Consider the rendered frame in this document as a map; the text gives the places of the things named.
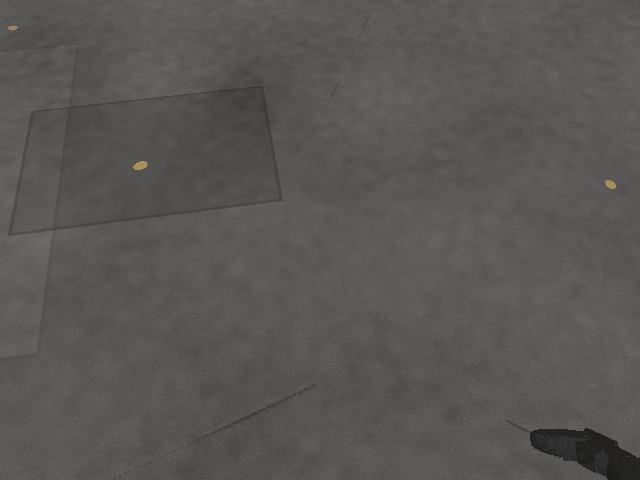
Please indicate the robot right hand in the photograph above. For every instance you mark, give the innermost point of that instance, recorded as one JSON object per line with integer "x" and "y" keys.
{"x": 590, "y": 449}

